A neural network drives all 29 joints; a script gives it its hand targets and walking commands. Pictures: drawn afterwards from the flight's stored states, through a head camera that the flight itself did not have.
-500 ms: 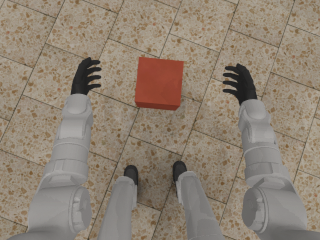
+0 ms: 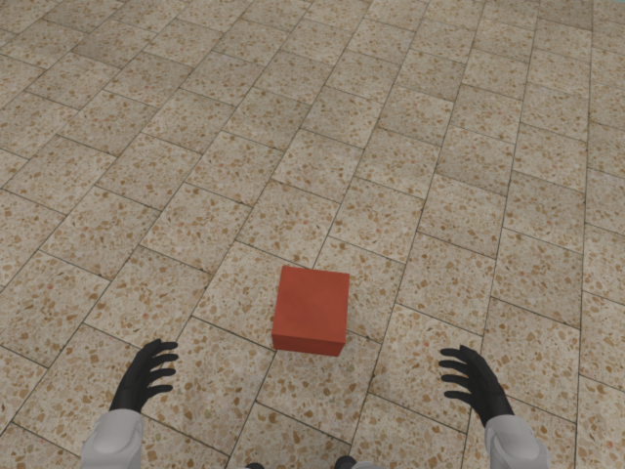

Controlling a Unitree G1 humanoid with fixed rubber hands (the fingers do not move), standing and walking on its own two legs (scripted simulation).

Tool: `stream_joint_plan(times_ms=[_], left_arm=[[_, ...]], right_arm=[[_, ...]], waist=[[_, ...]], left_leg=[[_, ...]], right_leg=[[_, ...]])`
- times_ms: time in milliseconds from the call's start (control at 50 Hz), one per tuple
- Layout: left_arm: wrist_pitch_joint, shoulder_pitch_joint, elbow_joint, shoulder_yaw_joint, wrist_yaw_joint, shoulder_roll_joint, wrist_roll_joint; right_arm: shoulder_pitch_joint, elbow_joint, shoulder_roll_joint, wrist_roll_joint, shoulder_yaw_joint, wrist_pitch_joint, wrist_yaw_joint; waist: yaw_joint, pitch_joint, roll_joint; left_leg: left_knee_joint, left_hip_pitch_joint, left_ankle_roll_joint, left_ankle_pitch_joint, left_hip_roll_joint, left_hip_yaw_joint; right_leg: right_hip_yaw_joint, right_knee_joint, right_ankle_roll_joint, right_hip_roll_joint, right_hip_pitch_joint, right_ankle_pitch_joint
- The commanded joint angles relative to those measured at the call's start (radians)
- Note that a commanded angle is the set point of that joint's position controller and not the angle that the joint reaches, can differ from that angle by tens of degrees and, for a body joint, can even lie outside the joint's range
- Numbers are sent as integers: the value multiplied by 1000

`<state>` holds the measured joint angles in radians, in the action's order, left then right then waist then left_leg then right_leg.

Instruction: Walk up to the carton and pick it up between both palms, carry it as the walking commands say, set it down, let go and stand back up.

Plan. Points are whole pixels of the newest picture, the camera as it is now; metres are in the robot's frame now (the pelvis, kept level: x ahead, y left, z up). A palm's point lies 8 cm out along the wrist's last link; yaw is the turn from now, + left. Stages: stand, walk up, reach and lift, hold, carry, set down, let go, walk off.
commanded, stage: let go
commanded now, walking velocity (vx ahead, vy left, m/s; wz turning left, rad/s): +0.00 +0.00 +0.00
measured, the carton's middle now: (310, 312) +0.51 -0.04 -0.67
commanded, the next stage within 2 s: stand in 0.56 s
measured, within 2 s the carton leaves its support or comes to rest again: neither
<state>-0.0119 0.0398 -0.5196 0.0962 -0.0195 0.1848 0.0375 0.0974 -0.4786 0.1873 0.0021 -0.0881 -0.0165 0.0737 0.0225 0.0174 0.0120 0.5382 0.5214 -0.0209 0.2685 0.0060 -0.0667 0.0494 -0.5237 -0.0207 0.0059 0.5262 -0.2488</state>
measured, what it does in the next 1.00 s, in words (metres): shifts its weight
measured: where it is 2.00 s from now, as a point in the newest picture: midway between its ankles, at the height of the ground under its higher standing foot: outside the picture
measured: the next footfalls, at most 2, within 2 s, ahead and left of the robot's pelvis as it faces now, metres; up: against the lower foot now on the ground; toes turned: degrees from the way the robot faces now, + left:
none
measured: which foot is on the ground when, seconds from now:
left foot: down 0.00-1.00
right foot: down 0.00-1.00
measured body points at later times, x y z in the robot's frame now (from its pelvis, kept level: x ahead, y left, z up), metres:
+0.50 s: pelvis +0.00 +0.00 +0.01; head +0.00 +0.00 +0.46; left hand +0.17 +0.23 -0.06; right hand +0.18 -0.23 -0.06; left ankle -0.01 +0.13 -0.73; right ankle -0.01 -0.13 -0.73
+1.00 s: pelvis +0.06 +0.00 +0.00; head +0.06 -0.01 +0.45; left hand +0.14 +0.26 -0.13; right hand +0.11 -0.28 -0.13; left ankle -0.01 +0.13 -0.73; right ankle -0.01 -0.13 -0.73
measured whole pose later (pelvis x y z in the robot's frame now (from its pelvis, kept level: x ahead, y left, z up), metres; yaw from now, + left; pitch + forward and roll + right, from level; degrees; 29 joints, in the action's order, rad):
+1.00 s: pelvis +0.06 +0.00 +0.00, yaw -4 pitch +3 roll +0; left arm -0.05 0.35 -0.84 0.05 0.02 0.24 0.01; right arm 0.33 -0.78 0.28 0.01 -0.01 -0.03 -0.04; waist 0.01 0.08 -0.02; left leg 0.55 0.18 -0.02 0.42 -0.02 0.00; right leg 0.11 -0.57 -0.01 0.04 0.23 -0.39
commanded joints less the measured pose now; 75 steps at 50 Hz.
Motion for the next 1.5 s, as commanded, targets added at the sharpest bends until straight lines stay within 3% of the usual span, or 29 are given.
stream_joint_plan(times_ms=[0,120,140,160,240,360,400,440,500,520,560,680,780,800,900,960,1000,1080,1120,1140,1160,1200,1220,1260,1280,1320,1400,1440,1480], left_arm=[[-24,60,150,-15,-12,94,-31],[28,94,154,-27,-30,97,-33],[37,111,171,-32,-31,102,-26],[48,129,172,-35,-39,93,-39],[93,121,170,-36,-58,116,-36],[137,118,178,-32,-72,104,-23],[141,103,189,-30,-67,101,-13],[147,92,201,-28,-66,106,-17],[141,104,214,-19,-58,108,-10],[69,223,21,-7,-1,213,9],[-9,258,-49,-2,37,220,5],[-62,244,-148,-8,23,159,-28],[-51,297,-201,-8,28,172,-20],[-48,327,-225,-5,31,191,-11],[-50,346,-265,-13,42,196,-21],[-43,364,-304,-30,48,166,-28],[-28,413,-337,-33,56,147,-38],[-14,376,-367,-45,68,150,-35],[-17,357,-373,-28,66,189,-32],[-15,381,-392,-33,67,172,-34],[-15,402,-414,-37,69,170,-33],[-9,387,-428,-50,72,122,-39],[-4,358,-435,-54,74,118,-38],[-8,416,-464,-55,72,112,-40],[-4,404,-469,-61,74,114,-40],[7,381,-484,-61,77,115,-36],[11,397,-526,-70,72,88,-31],[12,370,-534,-72,77,101,-40],[6,395,-549,-74,82,111,-33]], right_arm=[[93,141,103,-22,1,-23,-2],[77,118,116,-8,11,33,9],[113,97,108,-6,17,50,9],[73,130,115,0,10,58,9],[78,119,107,19,8,112,12],[65,143,127,39,-15,160,2],[51,171,114,46,-9,170,-5],[49,155,97,37,7,190,-6],[81,149,112,29,-4,195,-20],[107,10,186,37,0,91,-60],[182,-49,156,63,15,8,-96],[134,-137,167,28,31,-52,-99],[191,-179,180,12,33,-36,-107],[205,-192,178,12,39,-33,-112],[279,-251,214,4,38,-22,-117],[273,-283,220,7,43,-16,-125],[304,-312,180,0,54,-13,-126],[320,-345,181,-5,56,-4,-130],[302,-361,175,0,61,-1,-133],[285,-364,185,7,67,-1,-138],[343,-391,184,-6,69,2,-140],[295,-394,185,1,66,10,-138],[323,-405,161,-4,74,6,-133],[354,-444,168,-5,79,10,-137],[339,-445,146,-9,85,12,-142],[311,-454,184,6,73,24,-142],[333,-498,165,2,84,33,-136],[326,-512,163,2,83,31,-140],[344,-539,138,-3,88,27,-141]], waist=[[5,308,-25],[-19,34,-52],[-16,15,-110],[-31,14,-54],[-38,-98,-5],[-31,-117,-2],[-31,-135,46],[-49,-151,5],[-18,-76,-47],[-22,-64,-64],[-1,-100,-57],[-19,103,-14],[-14,18,-47],[-20,-7,38],[-8,2,-36],[-13,-9,28],[-18,60,7],[2,2,-7],[-8,34,-93],[-22,-19,-30],[-13,18,-43],[-19,-2,-32],[5,6,-4],[-17,85,3],[-24,-21,-23],[-21,-45,29],[-9,-95,-26],[-3,-46,41],[-8,-40,4]], left_leg=[[-106,-290,-12,-380,43,43],[-187,-334,-15,-208,40,65],[-201,-339,-16,-171,33,70],[-198,-340,-23,-173,40,70],[-236,-314,0,-16,36,84],[-200,-371,-1,-42,54,86],[-197,-399,5,-53,51,78],[-202,-384,15,-40,49,77],[-156,-418,-3,-169,67,73],[-114,-422,-33,63,-62,94],[-146,-351,-35,166,-86,26],[-69,-400,-1,-179,-115,-18],[-68,-345,-9,-64,-100,11],[-81,-323,-5,-50,-106,-2],[-41,-377,-9,-264,-104,42],[-7,-397,-5,-400,-112,43],[-6,-406,-4,-440,-98,58],[-3,-409,-2,-445,-104,69],[4,-443,11,-536,-107,64],[-4,-433,9,-590,-128,59],[9,-462,17,-731,-130,56],[1,-463,14,-554,-112,75],[5,-440,15,-542,-113,71],[2,-509,7,-584,-115,78],[-17,-441,5,-526,-115,77],[-29,-416,4,-389,-111,86],[-55,-445,7,-355,-103,93],[-57,-468,14,-350,-106,92],[-57,-473,8,-346,-108,85]], right_leg=[[-42,67,-11,44,-358,445],[-65,149,-9,58,-375,199],[-67,145,-8,62,-409,177],[-72,153,-5,67,-427,155],[-86,154,-13,66,-464,69],[-74,165,2,64,-460,77],[-92,164,-5,66,-438,67],[-83,148,-4,67,-475,75],[-63,133,-5,59,-477,201],[32,180,-37,-88,-243,-1],[41,171,-39,-72,-234,-108],[42,45,-5,-60,-304,267],[71,50,6,-57,-227,192],[69,49,2,-56,-238,225],[87,19,19,-65,-241,389],[82,-1,28,-49,-236,452],[68,-37,26,-53,-326,520],[78,-33,39,-48,-279,433],[84,-41,44,-53,-274,425],[74,-41,42,-54,-259,446],[61,-69,38,-41,-281,439],[87,-21,34,-52,-268,440],[82,-49,46,-52,-302,515],[75,-54,43,-48,-330,535],[84,-46,42,-49,-294,488],[92,-20,43,-44,-301,462],[118,3,50,-56,-271,494],[99,3,41,-38,-295,455],[112,9,50,-51,-309,496]])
